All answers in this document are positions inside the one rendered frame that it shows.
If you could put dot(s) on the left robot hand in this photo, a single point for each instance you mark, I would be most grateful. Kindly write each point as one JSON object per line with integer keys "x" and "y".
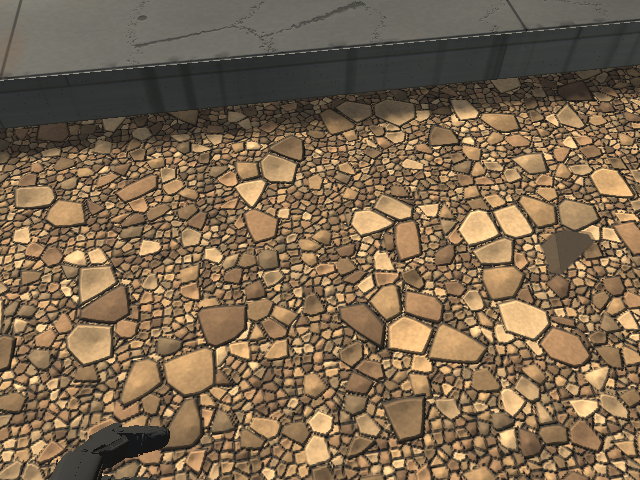
{"x": 106, "y": 448}

